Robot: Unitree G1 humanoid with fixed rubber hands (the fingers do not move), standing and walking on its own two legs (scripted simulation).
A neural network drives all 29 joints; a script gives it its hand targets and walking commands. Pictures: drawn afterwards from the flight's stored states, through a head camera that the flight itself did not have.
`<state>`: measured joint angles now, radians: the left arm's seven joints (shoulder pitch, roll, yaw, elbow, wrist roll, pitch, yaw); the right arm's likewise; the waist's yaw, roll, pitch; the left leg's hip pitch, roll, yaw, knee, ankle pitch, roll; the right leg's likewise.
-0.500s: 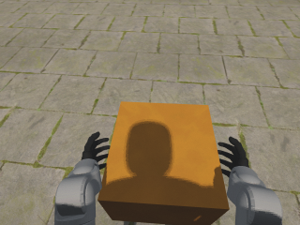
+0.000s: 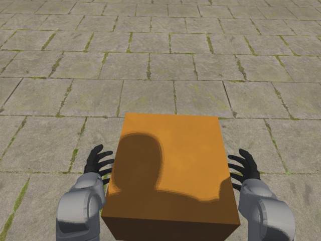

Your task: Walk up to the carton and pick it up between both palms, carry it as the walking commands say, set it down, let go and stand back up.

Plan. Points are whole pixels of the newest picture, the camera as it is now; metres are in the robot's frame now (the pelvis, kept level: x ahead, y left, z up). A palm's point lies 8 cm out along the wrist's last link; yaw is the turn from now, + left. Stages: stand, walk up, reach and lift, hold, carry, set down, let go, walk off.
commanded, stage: carry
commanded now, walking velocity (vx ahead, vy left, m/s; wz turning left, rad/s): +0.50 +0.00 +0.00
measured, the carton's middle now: (169, 175) +0.30 -0.01 -0.03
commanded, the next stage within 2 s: none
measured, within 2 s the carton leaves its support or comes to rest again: neither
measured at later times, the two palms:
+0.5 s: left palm (122, 73) +0.61 +0.14 +0.07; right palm (220, 70) +0.64 -0.19 +0.07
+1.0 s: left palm (124, 22) +1.00 +0.17 +0.07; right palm (197, 21) +0.98 -0.16 +0.09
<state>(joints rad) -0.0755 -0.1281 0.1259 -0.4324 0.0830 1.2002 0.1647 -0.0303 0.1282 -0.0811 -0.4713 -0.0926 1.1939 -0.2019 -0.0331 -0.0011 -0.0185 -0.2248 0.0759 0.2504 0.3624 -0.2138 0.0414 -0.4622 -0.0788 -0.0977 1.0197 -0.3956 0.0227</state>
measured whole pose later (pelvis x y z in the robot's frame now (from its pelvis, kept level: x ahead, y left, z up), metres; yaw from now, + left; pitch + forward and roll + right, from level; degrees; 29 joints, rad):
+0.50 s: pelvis +0.38 -0.05 +0.00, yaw +5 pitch +3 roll +1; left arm -0.05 -0.13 0.11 -0.48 0.06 1.17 0.17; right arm -0.02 0.13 -0.07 -0.53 -0.10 1.18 -0.20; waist 0.02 -0.01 0.03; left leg -0.52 0.08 0.12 0.88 -0.28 -0.02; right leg -0.16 -0.06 -0.23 0.26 -0.16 -0.03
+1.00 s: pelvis +0.74 +0.01 +0.00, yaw +1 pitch +4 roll -2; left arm -0.06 -0.13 0.09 -0.48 0.08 1.16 0.17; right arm -0.01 0.13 -0.09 -0.53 -0.07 1.16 -0.20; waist -0.03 0.00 0.00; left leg -0.02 0.08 0.24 0.21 -0.25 0.00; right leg -0.58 -0.11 -0.12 0.72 -0.16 0.04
